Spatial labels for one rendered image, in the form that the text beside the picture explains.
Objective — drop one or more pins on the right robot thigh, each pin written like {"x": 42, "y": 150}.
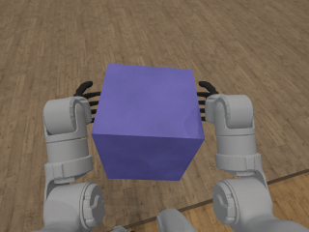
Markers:
{"x": 171, "y": 220}

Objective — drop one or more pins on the robot right hand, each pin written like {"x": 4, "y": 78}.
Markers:
{"x": 212, "y": 91}

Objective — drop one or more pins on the carton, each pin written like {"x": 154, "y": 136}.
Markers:
{"x": 148, "y": 123}

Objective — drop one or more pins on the robot left shin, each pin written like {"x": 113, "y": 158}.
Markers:
{"x": 118, "y": 227}

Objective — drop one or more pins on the robot right upper arm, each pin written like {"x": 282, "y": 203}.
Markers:
{"x": 245, "y": 205}

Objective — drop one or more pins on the right robot forearm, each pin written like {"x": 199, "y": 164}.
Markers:
{"x": 234, "y": 125}

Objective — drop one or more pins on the left robot forearm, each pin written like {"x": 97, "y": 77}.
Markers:
{"x": 65, "y": 124}

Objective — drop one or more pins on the robot left hand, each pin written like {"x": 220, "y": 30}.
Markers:
{"x": 79, "y": 93}

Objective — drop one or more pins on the robot left upper arm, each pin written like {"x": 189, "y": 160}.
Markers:
{"x": 73, "y": 208}

